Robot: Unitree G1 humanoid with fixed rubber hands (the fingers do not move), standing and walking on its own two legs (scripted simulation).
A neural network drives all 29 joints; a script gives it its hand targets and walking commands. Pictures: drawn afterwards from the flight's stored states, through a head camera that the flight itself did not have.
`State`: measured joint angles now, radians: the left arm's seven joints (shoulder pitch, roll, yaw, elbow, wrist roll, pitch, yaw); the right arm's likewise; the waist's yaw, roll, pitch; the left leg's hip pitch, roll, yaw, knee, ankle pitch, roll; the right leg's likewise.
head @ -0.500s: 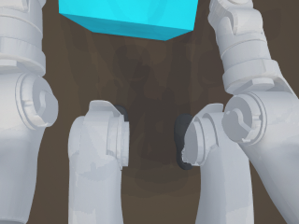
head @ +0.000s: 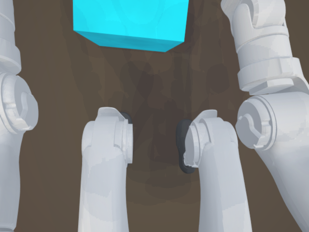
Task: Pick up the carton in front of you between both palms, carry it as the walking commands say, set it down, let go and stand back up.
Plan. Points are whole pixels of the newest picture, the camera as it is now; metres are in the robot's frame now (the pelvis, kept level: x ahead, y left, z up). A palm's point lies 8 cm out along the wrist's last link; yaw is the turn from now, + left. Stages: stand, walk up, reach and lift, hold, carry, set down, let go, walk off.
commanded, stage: set down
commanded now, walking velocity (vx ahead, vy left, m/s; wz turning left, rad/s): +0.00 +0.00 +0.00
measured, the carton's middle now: (134, 0) +0.57 +0.10 -0.29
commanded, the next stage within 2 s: let go in 0.74 s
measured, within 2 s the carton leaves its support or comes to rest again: neither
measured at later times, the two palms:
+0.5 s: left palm out of the picture +0.58 +0.30 +0.03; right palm out of the picture +0.59 -0.09 +0.03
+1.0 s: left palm out of the picture +0.52 +0.31 +0.15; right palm out of the picture +0.54 -0.10 +0.14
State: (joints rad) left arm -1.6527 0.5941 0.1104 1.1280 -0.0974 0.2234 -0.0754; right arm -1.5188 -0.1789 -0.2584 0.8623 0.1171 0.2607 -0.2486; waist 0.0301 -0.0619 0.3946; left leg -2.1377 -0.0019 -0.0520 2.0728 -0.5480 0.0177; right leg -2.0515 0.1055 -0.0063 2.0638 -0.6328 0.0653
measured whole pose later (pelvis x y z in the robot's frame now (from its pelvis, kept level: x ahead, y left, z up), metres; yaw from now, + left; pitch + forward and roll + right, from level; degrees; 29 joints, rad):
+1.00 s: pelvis +0.05 +0.01 +0.26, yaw +4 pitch +42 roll -3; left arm -1.11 0.37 0.37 0.86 0.19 0.21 -0.12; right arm -0.94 -0.08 -0.30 0.60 -0.13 0.25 -0.10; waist 0.00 -0.02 0.04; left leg -1.44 -0.03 -0.04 0.96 -0.25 0.02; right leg -1.38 0.03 0.04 0.96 -0.32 0.04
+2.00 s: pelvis +0.13 -0.01 +0.36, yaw +6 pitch -4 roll +1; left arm 0.22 0.21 0.05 0.42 0.01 0.13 -0.08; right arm 0.21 -0.20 -0.04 0.43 -0.02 0.13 0.07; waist 0.00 -0.01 0.10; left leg -0.11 -0.02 -0.04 0.43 -0.25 -0.01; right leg -0.06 0.02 0.06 0.44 -0.31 -0.01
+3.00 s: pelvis +0.14 +0.00 +0.36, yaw +5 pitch -1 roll +0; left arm 0.19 0.35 0.03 0.78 0.03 0.01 0.02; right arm 0.14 -0.34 -0.02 0.86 -0.03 -0.01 -0.02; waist 0.00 -0.01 0.01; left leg -0.17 -0.02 -0.03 0.47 -0.28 0.01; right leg -0.12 0.02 0.07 0.45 -0.32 0.00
